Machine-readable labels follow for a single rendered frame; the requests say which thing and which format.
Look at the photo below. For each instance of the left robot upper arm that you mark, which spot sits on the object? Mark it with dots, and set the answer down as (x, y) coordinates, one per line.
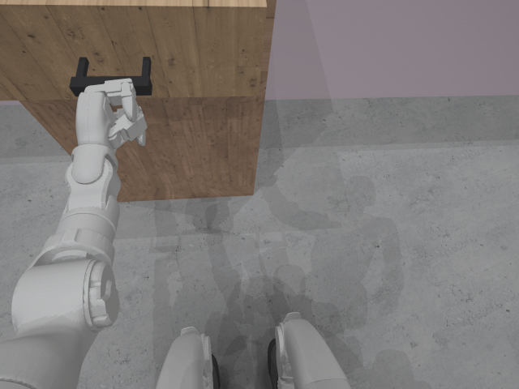
(59, 310)

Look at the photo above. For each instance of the robot right thigh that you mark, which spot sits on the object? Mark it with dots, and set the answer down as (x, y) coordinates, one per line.
(312, 363)

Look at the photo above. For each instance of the robot left hand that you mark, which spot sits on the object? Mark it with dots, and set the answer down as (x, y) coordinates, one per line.
(97, 123)

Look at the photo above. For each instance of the robot left thigh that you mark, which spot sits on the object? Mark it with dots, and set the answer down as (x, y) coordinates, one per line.
(188, 360)

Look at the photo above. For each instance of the drawer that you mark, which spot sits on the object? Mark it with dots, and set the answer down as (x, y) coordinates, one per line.
(198, 48)

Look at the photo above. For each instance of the robot thigh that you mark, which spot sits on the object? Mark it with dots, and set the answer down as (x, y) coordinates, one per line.
(188, 360)
(312, 363)

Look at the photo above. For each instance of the handle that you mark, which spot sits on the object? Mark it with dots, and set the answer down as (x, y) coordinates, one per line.
(142, 84)

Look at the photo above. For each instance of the cabinet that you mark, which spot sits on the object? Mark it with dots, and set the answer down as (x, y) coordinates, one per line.
(196, 147)

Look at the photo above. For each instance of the robot left forearm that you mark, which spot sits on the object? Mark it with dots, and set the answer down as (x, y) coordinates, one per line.
(89, 222)

